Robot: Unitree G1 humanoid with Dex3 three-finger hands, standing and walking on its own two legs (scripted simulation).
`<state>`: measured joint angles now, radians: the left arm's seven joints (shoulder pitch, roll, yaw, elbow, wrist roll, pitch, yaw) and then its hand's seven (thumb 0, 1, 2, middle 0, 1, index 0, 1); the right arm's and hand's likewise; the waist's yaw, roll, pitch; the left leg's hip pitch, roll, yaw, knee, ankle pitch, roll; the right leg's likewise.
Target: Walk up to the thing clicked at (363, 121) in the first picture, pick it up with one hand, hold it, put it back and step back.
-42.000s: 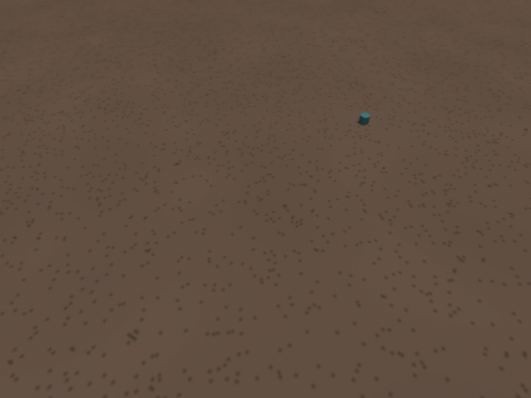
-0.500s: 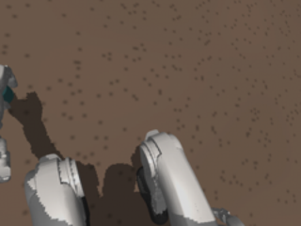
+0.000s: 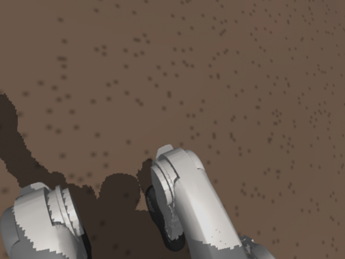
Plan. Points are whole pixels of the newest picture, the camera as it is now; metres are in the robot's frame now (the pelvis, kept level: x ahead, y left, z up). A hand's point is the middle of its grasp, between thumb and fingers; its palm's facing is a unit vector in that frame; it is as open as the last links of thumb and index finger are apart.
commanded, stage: rest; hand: left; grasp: from above
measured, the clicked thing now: out of the picture +0.49 +0.32 -0.23
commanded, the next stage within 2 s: open in 1.14 s
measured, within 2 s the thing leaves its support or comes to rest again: rests again in 0.96 s
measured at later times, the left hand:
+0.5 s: hand out of the picture +0.48 +0.29 -0.24, palm faces -0.45 -0.12 -0.88, open 7.6 cm
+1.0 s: hand out of the picture +0.48 +0.29 -0.25, palm faces -0.45 -0.13 -0.89, open 7.5 cm
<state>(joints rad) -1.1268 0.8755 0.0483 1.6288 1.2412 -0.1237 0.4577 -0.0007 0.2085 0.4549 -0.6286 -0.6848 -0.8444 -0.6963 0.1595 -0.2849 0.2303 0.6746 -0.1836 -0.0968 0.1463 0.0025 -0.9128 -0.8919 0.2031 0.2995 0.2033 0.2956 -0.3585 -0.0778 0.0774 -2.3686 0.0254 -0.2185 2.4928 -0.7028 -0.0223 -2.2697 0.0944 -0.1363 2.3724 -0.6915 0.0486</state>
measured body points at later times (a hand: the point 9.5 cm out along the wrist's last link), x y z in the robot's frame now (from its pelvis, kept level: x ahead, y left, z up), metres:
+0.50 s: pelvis +0.00 +0.00 +0.00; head +0.28 +0.11 +0.33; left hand +0.50 +0.30 -0.19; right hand +0.03 -0.25 -0.07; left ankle +0.06 +0.13 -0.28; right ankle +0.10 -0.12 -0.28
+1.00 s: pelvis +0.00 +0.00 +0.00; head +0.29 +0.12 +0.32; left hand +0.50 +0.30 -0.20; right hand +0.03 -0.24 -0.06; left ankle +0.06 +0.13 -0.28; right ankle +0.10 -0.12 -0.28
